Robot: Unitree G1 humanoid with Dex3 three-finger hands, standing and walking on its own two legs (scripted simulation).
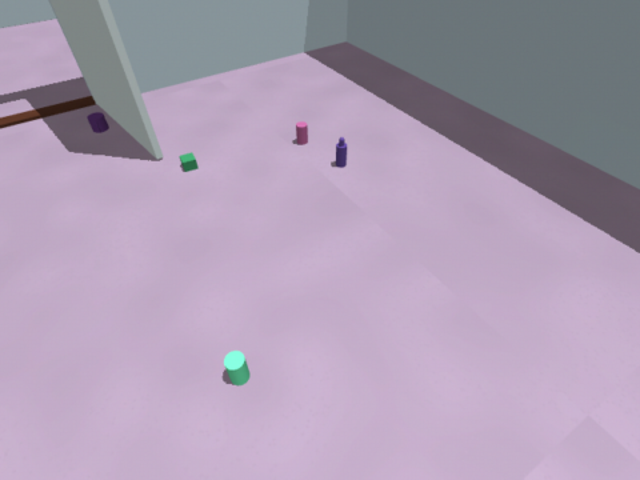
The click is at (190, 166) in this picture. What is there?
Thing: small box
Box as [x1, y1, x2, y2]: [179, 153, 197, 171]
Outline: 192,153 179,156 185,171 197,168
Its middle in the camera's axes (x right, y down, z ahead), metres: -0.73 -0.44 +2.13
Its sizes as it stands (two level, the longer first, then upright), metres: 0.078 0.073 0.059
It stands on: the floor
